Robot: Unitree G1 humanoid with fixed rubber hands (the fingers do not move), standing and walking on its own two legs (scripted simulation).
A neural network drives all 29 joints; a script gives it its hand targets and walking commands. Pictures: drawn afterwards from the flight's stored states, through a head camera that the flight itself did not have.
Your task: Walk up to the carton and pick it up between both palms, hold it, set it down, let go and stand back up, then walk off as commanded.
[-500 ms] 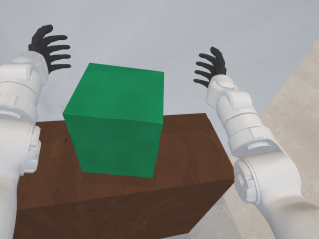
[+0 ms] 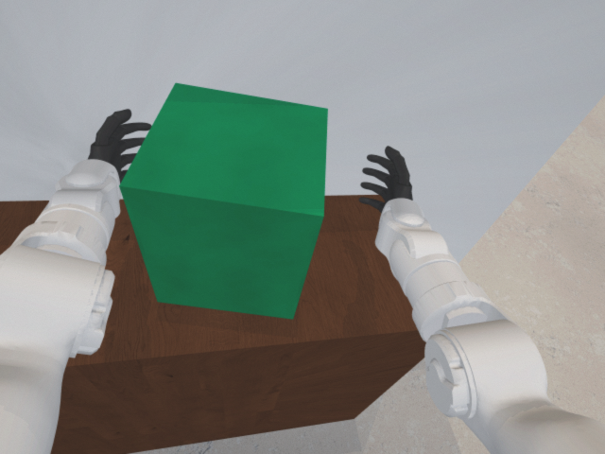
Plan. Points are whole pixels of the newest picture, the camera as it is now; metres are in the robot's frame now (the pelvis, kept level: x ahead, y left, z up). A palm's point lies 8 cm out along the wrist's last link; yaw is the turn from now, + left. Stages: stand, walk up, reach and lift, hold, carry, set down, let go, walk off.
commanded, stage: reach and lift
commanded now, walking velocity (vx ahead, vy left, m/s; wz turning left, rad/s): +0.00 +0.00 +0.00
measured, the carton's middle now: (238, 209) +0.47 +0.02 +0.05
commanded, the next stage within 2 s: none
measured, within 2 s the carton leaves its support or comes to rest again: neither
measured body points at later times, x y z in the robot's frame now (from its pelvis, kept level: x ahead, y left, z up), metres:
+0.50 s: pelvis +0.01 +0.01 +0.00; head +0.07 +0.05 +0.44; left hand +0.52 +0.16 +0.12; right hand +0.45 -0.17 +0.11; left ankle +0.00 +0.13 -0.74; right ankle +0.01 -0.14 -0.74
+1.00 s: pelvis +0.01 +0.01 +0.00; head +0.07 +0.06 +0.44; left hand +0.52 +0.15 +0.12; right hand +0.44 -0.15 +0.11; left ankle +0.00 +0.13 -0.74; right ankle +0.01 -0.14 -0.74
